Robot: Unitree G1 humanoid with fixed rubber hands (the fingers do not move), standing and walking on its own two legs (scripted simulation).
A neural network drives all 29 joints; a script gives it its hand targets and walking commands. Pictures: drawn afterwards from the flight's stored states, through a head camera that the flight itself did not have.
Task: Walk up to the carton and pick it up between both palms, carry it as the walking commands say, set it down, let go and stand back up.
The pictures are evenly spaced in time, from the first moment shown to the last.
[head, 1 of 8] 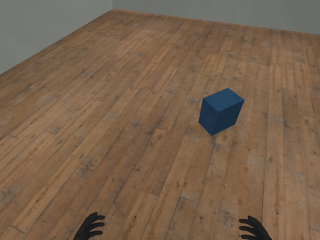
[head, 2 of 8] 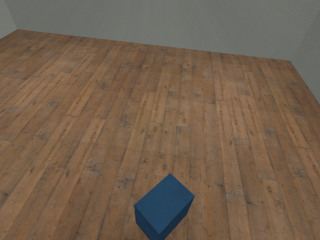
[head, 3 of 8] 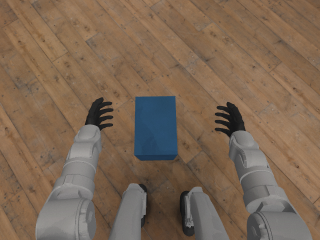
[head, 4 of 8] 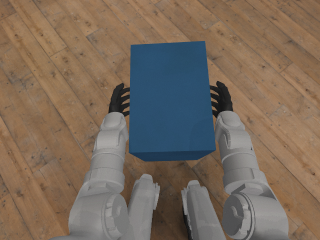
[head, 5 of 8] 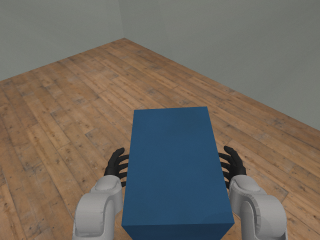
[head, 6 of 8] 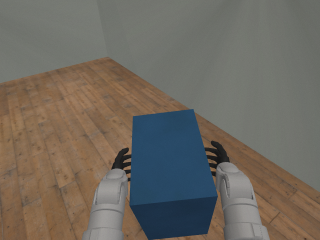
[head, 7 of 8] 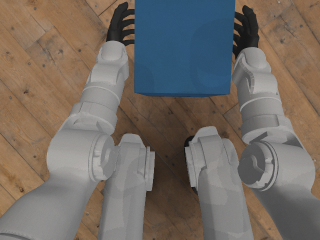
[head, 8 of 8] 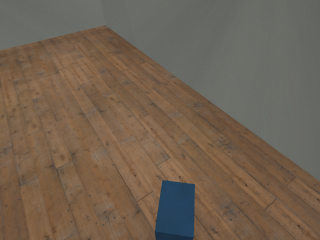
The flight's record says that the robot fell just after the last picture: no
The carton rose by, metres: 0.68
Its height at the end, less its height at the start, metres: +0.00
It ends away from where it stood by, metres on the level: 1.14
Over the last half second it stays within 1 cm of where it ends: yes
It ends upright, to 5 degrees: yes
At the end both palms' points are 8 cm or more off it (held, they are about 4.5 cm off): yes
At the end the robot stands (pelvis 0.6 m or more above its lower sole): yes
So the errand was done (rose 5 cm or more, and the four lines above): yes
